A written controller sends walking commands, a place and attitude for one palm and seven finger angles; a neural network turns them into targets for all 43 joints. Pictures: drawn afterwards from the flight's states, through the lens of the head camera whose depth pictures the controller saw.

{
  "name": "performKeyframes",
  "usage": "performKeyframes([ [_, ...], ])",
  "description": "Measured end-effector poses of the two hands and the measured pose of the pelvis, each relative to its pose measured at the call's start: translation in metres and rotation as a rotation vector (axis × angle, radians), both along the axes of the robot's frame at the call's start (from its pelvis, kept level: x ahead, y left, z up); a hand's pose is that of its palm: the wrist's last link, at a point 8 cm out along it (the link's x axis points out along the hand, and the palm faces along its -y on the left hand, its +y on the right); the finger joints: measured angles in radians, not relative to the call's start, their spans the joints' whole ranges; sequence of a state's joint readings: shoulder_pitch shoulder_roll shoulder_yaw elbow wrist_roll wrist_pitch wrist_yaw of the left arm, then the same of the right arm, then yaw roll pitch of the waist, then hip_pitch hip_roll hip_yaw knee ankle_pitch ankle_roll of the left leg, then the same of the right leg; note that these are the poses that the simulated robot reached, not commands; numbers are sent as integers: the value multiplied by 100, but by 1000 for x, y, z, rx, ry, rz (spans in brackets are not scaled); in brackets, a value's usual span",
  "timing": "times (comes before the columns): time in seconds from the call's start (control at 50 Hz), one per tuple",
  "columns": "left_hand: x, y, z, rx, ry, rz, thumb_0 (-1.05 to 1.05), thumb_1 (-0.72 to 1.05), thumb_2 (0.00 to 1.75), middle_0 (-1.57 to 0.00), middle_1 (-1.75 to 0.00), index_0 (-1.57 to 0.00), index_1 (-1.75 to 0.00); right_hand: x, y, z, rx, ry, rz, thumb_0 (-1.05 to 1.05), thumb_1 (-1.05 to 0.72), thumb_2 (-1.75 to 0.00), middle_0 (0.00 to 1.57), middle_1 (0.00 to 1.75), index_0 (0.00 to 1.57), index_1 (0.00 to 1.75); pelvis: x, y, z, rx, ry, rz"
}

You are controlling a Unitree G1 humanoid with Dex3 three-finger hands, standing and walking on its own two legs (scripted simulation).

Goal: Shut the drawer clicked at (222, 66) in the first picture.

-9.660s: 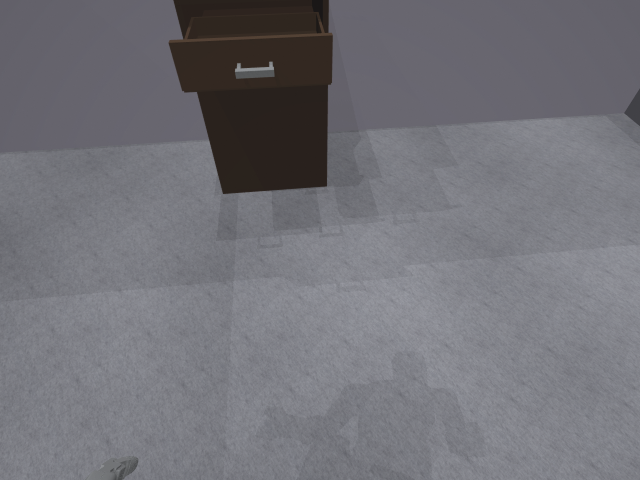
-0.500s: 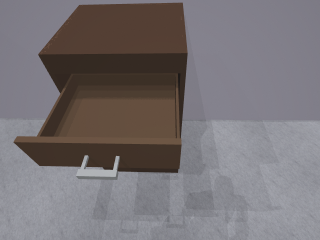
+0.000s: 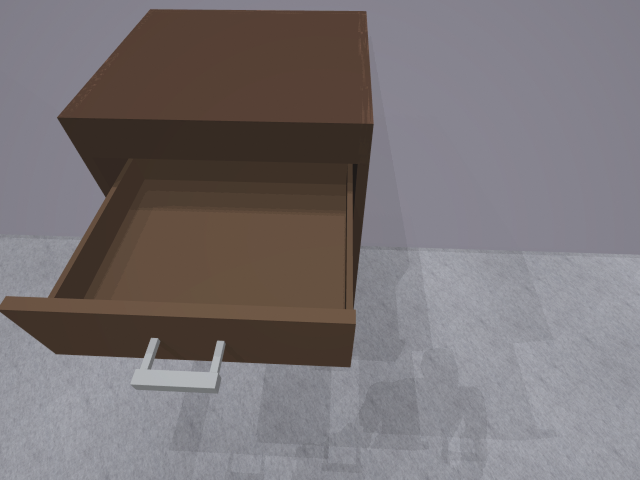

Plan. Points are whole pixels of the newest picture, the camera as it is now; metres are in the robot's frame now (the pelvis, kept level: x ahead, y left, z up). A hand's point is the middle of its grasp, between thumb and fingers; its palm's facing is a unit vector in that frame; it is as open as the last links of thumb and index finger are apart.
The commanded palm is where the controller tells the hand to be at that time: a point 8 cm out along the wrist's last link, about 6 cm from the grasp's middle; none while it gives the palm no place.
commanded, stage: come to a stop and stand still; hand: left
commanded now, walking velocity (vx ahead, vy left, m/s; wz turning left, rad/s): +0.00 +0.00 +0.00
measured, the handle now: (181, 364) +0.26 +0.21 -0.03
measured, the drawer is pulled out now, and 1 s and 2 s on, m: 0.30 0.30 0.29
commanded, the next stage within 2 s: look again from close up in 0.30 s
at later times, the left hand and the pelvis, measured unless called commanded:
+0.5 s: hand out of the picture +0.02 +0.17 -0.17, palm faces +0.02 -0.97 -0.22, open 7.4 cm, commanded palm none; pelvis +0.01 -0.01 +0.00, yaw +0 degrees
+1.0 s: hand out of the picture +0.00 +0.15 -0.17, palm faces +0.03 -0.98 -0.20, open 7.4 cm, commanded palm +0.09 +0.21 -0.07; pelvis +0.01 -0.02 +0.00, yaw +1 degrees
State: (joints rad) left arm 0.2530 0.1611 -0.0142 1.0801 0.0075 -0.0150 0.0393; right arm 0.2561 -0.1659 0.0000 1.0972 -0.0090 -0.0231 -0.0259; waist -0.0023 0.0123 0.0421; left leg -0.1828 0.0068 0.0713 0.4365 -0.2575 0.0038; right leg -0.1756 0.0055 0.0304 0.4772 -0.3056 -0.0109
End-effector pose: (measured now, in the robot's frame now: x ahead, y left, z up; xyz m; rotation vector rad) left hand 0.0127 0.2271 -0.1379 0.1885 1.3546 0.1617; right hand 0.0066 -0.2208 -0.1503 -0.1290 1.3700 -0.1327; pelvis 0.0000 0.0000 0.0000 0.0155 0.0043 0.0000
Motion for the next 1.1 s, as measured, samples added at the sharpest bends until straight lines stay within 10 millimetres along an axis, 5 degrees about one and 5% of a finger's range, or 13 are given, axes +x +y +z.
performKeyframes([
  [0.34,6,-6,0,-4,10,16,1,92,90,-20,-29,-20,-30,15,-6,1,-8,7,8,1,-91,-90,20,30,20,30,13,-5,1,0,-5,5],
  [1.0,-17,-26,-3,-26,37,30,1,91,90,-20,-29,-20,-30,-6,-11,3,1,51,-3,1,-91,-90,20,30,20,30,6,-16,2,-9,-5,10],
  [1.04,3,-14,13,0,-104,103,3,94,90,-21,-30,-20,-30,2,-16,7,-29,-40,3,1,-92,-90,21,30,20,30,4,-15,0,-11,-7,8],
  [1.1,58,5,66,84,-500,119,5,96,90,-23,-31,-22,-32,31,-25,12,-64,-248,24,2,-92,-90,21,30,20,30,0,-11,-2,-5,-2,39],
])
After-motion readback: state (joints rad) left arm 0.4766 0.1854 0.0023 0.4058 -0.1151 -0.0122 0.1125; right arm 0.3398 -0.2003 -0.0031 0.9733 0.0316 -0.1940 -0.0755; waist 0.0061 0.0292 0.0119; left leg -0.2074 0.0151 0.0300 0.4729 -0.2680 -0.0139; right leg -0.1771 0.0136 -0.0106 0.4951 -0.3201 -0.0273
